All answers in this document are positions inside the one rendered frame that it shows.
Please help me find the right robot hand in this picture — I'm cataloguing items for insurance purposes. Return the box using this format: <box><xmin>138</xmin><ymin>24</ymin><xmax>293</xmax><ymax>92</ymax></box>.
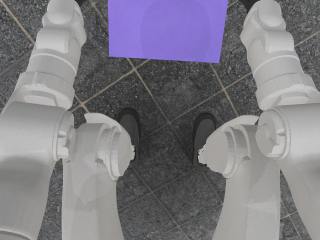
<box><xmin>239</xmin><ymin>0</ymin><xmax>260</xmax><ymax>15</ymax></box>

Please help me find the robot right thigh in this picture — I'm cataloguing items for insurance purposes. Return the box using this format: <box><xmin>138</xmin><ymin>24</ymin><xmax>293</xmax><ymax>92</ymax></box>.
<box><xmin>211</xmin><ymin>124</ymin><xmax>281</xmax><ymax>240</ymax></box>

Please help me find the robot left upper arm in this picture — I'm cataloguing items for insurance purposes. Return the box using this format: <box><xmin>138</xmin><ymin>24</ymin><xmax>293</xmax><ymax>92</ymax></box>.
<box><xmin>0</xmin><ymin>101</ymin><xmax>76</xmax><ymax>240</ymax></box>

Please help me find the right robot foot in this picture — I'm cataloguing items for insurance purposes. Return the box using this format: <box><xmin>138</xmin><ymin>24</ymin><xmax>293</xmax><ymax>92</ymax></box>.
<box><xmin>191</xmin><ymin>112</ymin><xmax>216</xmax><ymax>172</ymax></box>

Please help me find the carton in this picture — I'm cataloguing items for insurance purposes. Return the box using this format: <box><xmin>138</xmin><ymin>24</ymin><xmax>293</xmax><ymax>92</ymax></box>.
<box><xmin>108</xmin><ymin>0</ymin><xmax>228</xmax><ymax>63</ymax></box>

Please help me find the robot right upper arm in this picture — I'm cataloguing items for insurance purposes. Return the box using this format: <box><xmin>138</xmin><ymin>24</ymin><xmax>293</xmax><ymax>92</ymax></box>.
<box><xmin>255</xmin><ymin>103</ymin><xmax>320</xmax><ymax>240</ymax></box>

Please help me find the robot left forearm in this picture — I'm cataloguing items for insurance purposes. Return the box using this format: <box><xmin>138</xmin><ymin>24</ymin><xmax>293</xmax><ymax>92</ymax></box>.
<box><xmin>0</xmin><ymin>0</ymin><xmax>87</xmax><ymax>122</ymax></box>

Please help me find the robot right forearm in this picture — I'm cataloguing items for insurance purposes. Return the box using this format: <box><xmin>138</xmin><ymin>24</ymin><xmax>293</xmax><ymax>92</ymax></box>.
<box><xmin>240</xmin><ymin>0</ymin><xmax>320</xmax><ymax>111</ymax></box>

